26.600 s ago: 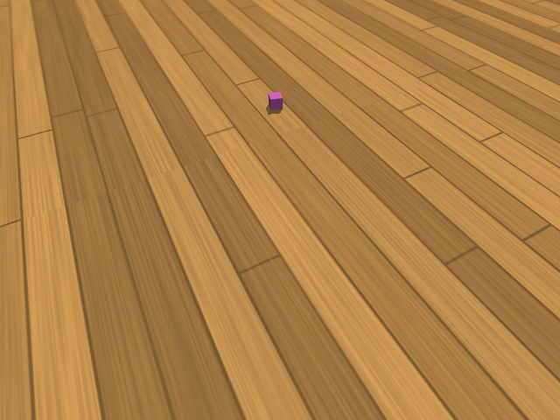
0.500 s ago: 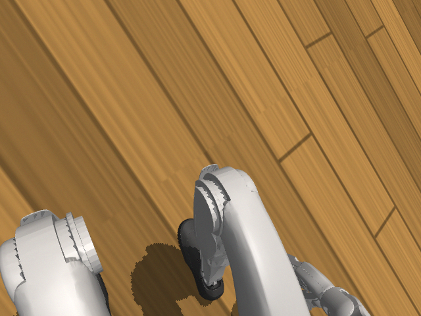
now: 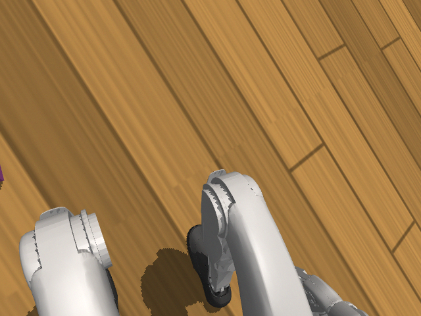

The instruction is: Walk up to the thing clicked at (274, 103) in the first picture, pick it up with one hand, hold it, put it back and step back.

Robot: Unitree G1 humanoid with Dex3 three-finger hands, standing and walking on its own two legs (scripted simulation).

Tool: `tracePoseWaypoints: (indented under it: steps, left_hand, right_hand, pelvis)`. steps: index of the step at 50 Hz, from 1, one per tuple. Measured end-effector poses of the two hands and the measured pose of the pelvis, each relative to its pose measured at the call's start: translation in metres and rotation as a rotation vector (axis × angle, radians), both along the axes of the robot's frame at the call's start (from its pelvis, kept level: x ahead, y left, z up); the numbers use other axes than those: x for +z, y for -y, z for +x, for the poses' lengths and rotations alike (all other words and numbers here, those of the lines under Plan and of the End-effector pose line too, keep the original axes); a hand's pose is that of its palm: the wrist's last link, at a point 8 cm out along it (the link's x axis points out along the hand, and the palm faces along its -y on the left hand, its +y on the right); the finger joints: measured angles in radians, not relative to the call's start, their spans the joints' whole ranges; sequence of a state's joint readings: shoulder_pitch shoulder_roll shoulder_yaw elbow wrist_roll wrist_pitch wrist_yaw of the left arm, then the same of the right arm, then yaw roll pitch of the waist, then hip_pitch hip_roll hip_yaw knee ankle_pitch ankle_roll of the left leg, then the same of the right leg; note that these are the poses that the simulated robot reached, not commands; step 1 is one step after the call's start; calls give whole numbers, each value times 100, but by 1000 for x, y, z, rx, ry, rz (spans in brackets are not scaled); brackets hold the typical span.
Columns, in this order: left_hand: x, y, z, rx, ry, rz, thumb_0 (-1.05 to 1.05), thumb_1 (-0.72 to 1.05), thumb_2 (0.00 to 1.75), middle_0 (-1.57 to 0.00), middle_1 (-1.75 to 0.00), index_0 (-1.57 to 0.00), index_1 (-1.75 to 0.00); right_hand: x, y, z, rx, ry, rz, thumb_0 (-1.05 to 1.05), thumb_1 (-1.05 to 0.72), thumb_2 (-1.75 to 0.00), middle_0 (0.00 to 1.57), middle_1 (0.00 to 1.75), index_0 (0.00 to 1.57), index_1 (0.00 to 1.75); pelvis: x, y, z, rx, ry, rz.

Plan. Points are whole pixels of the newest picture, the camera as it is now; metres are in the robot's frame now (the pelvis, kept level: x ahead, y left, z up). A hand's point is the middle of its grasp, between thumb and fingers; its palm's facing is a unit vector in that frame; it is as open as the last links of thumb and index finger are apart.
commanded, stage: withdraw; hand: left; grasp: from above
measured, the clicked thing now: out of the picture +0.42 +0.36 -0.26
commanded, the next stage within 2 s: home in 0.64 s
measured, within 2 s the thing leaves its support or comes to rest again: neither
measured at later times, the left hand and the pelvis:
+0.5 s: hand out of the picture +0.39 +0.37 -0.05, palm faces -0.49 -0.14 -0.86, open 14.1 cm; pelvis -0.01 +0.00 +0.08, yaw +6 degrees
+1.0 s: hand out of the picture +0.42 +0.37 -0.07, palm faces -0.34 -0.19 -0.92, open 12.5 cm; pelvis -0.01 +0.00 +0.06, yaw +5 degrees
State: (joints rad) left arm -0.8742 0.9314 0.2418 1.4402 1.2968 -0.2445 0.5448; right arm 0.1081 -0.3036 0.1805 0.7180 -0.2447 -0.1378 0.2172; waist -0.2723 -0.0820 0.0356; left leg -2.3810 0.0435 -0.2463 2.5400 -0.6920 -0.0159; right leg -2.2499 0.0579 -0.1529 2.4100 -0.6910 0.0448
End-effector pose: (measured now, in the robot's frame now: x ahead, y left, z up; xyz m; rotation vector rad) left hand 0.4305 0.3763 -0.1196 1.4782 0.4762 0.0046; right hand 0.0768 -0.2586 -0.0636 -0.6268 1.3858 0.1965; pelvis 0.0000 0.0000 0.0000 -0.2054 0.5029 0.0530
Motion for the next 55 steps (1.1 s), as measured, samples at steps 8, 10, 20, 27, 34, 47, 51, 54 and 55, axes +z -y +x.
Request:
tracePoseWaypoints:
  steps: [8,10,20,27,34,47,51,54,55]
  left_hand:
    - [81,-15,-5,70,-44,58,0,-54,99,-8,-99,-7,-99]
    - [102,-14,-8,66,-86,54,0,-54,100,-8,-99,-7,-100]
    - [142,-3,-24,-9,-228,-42,0,-54,101,-9,-100,-8,-101]
    - [115,-1,-31,-89,-205,-55,0,-54,102,-11,-100,-9,-101]
    - [73,-4,-28,-99,-165,-39,0,-53,101,-11,-100,-10,-101]
    - [90,-1,-2,13,-61,-17,0,-33,97,-20,-84,-19,-85]
    - [118,5,-12,68,-68,-95,0,-15,95,-22,-73,-20,-75]
    - [145,9,-29,110,-69,-176,0,2,93,-23,-65,-21,-66]
    - [153,11,-35,126,-69,-208,0,8,92,-23,-62,-21,-63]
  right_hand:
    - [5,-6,20,-122,68,84,0,-91,-90,20,30,21,30]
    - [11,-7,25,-146,81,97,0,-91,-90,20,30,21,30]
    - [49,3,31,-151,118,54,0,-91,-90,20,30,21,30]
    - [46,14,18,-119,73,-16,0,-91,-91,20,30,20,30]
    - [24,15,2,-101,28,-48,0,-91,-90,20,30,20,30]
    - [9,-7,-19,-217,-10,26,0,-90,-90,20,30,21,30]
    - [28,-12,-12,-262,11,59,0,-90,-90,20,30,21,30]
    - [48,-14,0,-280,45,76,0,-90,-90,20,30,21,30]
    - [55,-14,5,-280,59,80,0,-90,-90,20,30,21,30]
  pelvis:
    - [31,0,-2,35,-63,28]
    - [44,1,-3,45,-72,36]
    - [82,4,-11,65,-80,57]
    - [69,4,-16,65,-63,54]
    - [41,4,-20,62,-33,44]
    - [42,1,-12,59,-82,41]
    - [67,0,-8,64,-103,45]
    - [90,-1,-6,68,-112,48]
    - [98,-1,-5,70,-113,49]
